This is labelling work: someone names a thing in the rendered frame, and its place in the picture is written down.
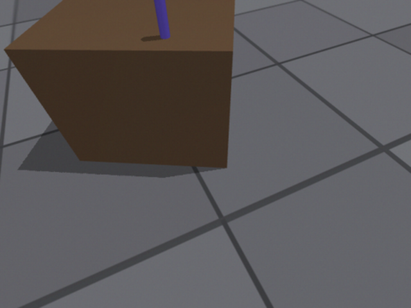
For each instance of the can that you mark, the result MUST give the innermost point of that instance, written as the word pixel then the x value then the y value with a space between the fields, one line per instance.
pixel 162 18

